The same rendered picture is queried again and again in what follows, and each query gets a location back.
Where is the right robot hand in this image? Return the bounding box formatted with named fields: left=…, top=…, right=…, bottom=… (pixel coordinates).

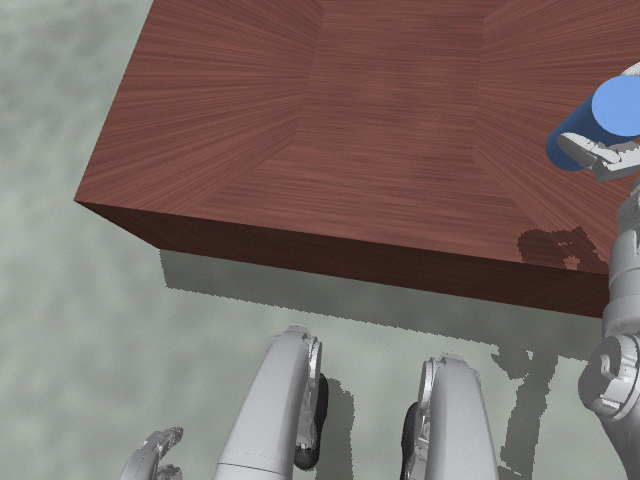
left=556, top=62, right=640, bottom=183

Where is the right robot foot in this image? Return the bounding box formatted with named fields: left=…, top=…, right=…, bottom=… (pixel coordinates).
left=400, top=402, right=418, bottom=480

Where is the left robot hand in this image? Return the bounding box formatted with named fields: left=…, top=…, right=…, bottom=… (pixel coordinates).
left=118, top=427, right=183, bottom=480

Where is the left robot foot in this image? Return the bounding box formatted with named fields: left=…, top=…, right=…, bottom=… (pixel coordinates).
left=294, top=373, right=328, bottom=470

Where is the right robot arm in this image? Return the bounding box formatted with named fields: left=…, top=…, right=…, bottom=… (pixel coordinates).
left=578, top=175, right=640, bottom=480

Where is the can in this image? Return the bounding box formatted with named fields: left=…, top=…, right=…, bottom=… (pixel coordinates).
left=545, top=75, right=640, bottom=171

